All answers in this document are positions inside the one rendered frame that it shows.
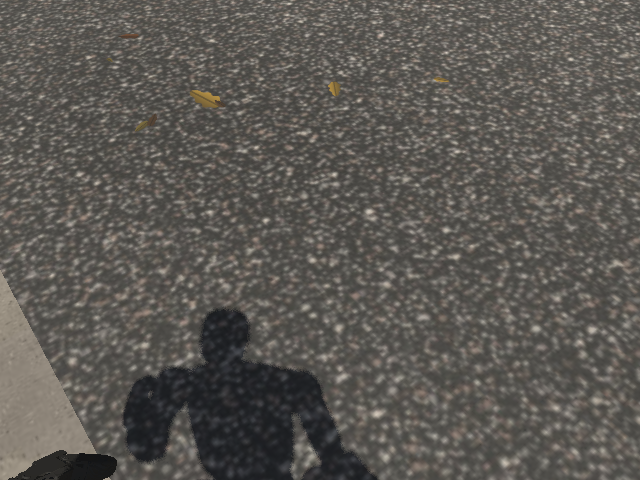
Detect left robot hand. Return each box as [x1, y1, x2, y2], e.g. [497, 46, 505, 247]
[8, 450, 117, 480]

